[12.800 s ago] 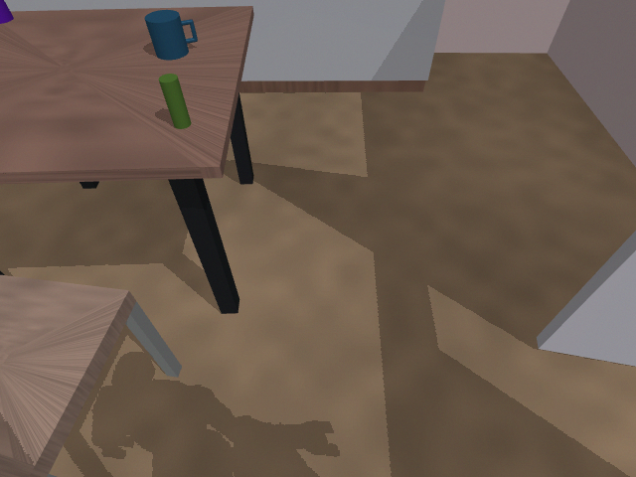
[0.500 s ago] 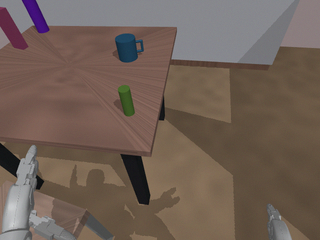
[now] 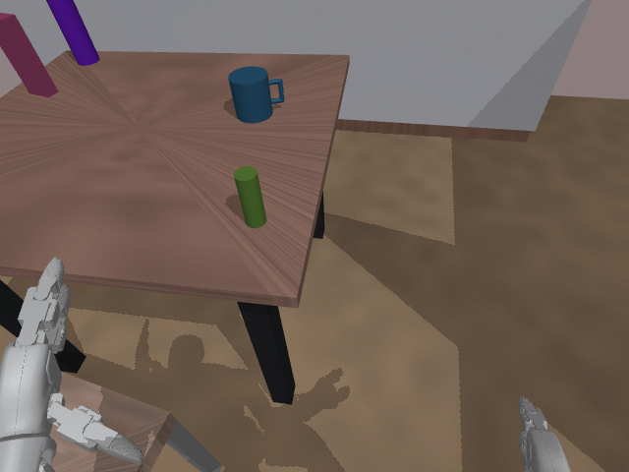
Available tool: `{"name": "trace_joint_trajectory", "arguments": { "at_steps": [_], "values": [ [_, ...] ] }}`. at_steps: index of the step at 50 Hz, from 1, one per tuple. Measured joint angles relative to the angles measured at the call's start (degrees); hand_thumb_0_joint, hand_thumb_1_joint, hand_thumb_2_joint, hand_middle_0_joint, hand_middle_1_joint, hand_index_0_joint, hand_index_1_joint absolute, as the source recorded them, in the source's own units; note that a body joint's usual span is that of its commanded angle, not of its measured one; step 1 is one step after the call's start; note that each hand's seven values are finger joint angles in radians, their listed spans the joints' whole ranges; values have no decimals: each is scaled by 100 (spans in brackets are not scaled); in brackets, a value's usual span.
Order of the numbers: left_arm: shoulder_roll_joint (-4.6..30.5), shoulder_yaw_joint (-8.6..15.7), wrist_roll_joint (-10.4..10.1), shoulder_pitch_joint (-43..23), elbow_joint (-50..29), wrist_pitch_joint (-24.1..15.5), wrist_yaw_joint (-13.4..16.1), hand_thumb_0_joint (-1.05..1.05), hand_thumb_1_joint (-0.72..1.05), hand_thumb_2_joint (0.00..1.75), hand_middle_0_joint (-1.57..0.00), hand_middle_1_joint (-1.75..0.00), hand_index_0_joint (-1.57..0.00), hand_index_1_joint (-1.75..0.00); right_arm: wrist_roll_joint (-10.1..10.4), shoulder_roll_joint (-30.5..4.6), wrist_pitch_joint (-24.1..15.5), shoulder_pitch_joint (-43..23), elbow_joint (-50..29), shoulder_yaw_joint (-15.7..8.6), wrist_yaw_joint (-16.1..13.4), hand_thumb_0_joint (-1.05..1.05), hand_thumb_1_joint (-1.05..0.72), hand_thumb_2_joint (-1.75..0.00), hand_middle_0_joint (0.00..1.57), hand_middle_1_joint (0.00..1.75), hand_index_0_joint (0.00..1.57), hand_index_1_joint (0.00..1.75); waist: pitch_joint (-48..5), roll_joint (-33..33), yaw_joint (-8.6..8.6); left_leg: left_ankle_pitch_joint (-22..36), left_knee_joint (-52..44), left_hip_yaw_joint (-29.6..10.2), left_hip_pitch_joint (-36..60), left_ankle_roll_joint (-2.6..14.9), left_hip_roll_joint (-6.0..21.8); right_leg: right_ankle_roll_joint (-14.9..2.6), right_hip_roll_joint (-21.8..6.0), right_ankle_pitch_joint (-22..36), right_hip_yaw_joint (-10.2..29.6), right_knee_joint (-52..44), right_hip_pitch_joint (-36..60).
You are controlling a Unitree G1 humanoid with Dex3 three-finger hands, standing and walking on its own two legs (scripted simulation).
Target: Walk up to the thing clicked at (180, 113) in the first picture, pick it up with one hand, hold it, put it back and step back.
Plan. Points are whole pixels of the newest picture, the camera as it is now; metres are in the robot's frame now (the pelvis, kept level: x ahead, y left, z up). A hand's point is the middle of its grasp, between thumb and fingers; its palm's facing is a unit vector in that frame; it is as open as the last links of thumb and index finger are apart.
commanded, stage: go down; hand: left
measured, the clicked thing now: (251, 198) +0.55 +0.15 +0.02
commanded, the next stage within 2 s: none
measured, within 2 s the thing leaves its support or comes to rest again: neither
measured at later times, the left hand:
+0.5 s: hand (101, 252) +0.33 +0.29 +0.13, palm faces +0.02 -1.00 -0.02, open 17.6 cm
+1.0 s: hand (95, 231) +0.37 +0.31 +0.13, palm faces +0.04 -1.00 -0.01, open 17.6 cm
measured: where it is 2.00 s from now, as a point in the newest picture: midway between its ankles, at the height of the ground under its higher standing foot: outside the picture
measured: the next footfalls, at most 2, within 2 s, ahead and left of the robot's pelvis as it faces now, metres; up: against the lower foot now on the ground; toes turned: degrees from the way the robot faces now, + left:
none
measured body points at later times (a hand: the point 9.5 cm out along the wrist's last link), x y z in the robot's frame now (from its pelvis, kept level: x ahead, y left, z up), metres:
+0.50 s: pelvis +0.00 +0.00 +0.00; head +0.00 +0.00 +0.45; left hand +0.33 +0.34 +0.13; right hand +0.15 -0.26 -0.09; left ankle +0.01 +0.13 -0.74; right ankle +0.00 -0.13 -0.74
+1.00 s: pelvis +0.01 +0.01 +0.00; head +0.02 +0.01 +0.45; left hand +0.36 +0.36 +0.13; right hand +0.16 -0.25 -0.09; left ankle +0.01 +0.13 -0.74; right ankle +0.00 -0.13 -0.74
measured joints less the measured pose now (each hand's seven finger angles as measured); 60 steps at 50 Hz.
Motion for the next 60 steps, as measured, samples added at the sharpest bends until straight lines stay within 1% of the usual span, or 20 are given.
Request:
{"name": "trace_joint_trajectory", "arguments": {
  "at_steps": [2, 6, 8, 12, 17, 21, 25, 27, 33, 38, 41, 44, 53, 60],
  "values": [
    [48, 93, -72, -255, 204, 15, -88, -1, -60, 2, -9, -8, -9, -8, 13, -4, 20, -34, 39, 15, -29, -1, 52, -5, 6, 6, 5, 5, -34, -17, -17, -26, 59, -13, -38, 0, -8, 2, -10, -35, -11, 67, -36],
    [168, 299, -349, -971, 805, 159, -404, -1, -61, 2, -9, -8, -9, -8, 67, 0, 11, -190, 241, 112, -127, -1, 53, -5, 6, 6, 5, 5, -86, -65, -80, -50, 148, -33, -131, 2, -21, 1, -23, -76, -27, 171, -126],
    [277, 378, -474, -1404, 1178, 257, -655, -1, -61, 2, -9, -8, -9, -8, 92, 23, 17, -259, 313, 191, -187, -1, 53, -5, 5, 6, 5, 5, -107, -96, -120, -43, 159, -44, -169, 3, -24, -1, -26, -72, -36, 182, -159],
    [603, 528, -746, -2272, 2005, 518, -1262, -1, -60, 2, -9, -8, -8, -8, 141, 77, -10, -352, 430, 327, -287, -1, 54, -5, 5, 6, 5, 5, -155, -144, -199, -12, 132, -28, -228, -4, -5, -13, -6, -23, -20, 139, -221],
    [964, 800, -1127, -3158, 3068, 881, -1980, -1, -59, 4, -8, -7, -7, -8, 200, 68, -72, -311, 419, 543, -372, -1, 54, -5, 6, 6, 5, 5, -249, -151, -326, 28, 51, 18, -277, 3, 18, -12, 20, 56, 23, 20, -274],
    [1203, 967, -1293, -3702, 3830, 1076, -2458, -1, -59, 4, -7, -7, -7, -7, 215, 8, -175, -198, 270, 693, -423, -1, 54, -5, 6, 6, 5, 5, -303, -166, -389, 48, 2, 60, -329, 19, 22, 0, 24, 97, 63, -40, -338],
    [1360, 1086, -1330, -4052, 4354, 1165, -2759, -1, -60, 5, -6, -7, -6, -7, 192, -79, -251, -68, 95, 775, -478, -1, 54, -5, 6, 6, 5, 5, -352, -199, -413, 56, -28, 98, -402, 34, 20, 15, 23, 124, 100, -81, -422],
    [1415, 1131, -1315, -4171, 4544, 1167, -2829, -1, -59, 5, -6, -7, -6, -7, 169, -109, -287, -22, 57, 811, -491, -1, 54, -5, 6, 6, 5, 5, -381, -229, -411, 52, -31, 116, -442, 38, 22, 21, 26, 131, 118, -93, -465],
    [1401, 1158, -1221, -4219, 4624, 1106, -2856, -1, -58, 5, -5, -6, -5, -6, 98, -107, -349, 80, -7, 860, -506, -1, 54, -5, 6, 6, 5, 5, -454, -285, -381, 16, -17, 144, -515, 48, 27, 35, 31, 136, 144, -132, -526],
    [1359, 1148, -1150, -4221, 4578, 1095, -2790, -1, -57, 5, -5, -5, -5, -6, 75, -53, -371, 43, 104, 901, -511, -1, 54, -5, 6, 6, 5, 5, -490, -279, -343, -28, 35, 139, -558, 54, 39, 44, 42, 130, 140, -149, -535],
    [1402, 1140, -1152, -4315, 4719, 1081, -2765, -1, -57, 5, -5, -5, -5, -6, 57, -4, -389, -31, 216, 912, -506, -1, 54, -5, 6, 6, 5, 5, -495, -269, -343, -42, 65, 124, -588, 58, 38, 47, 41, 120, 125, -137, -551],
    [1467, 1135, -1091, -4473, 4814, 1086, -2741, -1, -57, 5, -5, -5, -5, -5, 55, 18, -392, -74, 230, 926, -514, -1, 54, -5, 6, 6, 6, 5, -475, -267, -346, -45, 92, 103, -633, 58, 35, 46, 38, 114, 105, -118, -583],
    [1964, 1221, -1073, -5223, 5725, 985, -2927, -1, -59, 4, -5, -5, -6, -5, 31, -37, -433, -178, 197, 1034, -512, -1, 54, -5, 6, 6, 6, 5, -453, -304, -499, -47, 213, 72, -917, 40, 54, 24, 57, 101, 82, 8, -861],
    [2262, 1329, -974, -5638, 6199, 922, -3026, -1, -60, 4, -5, -5, -6, -6, 13, -108, -461, -123, -2, 1089, -525, -1, 54, -5, 6, 6, 6, 5, -503, -346, -649, -88, 349, 70, -1183, 30, 89, 12, 90, 78, 87, 118, -1121]
  ]
}}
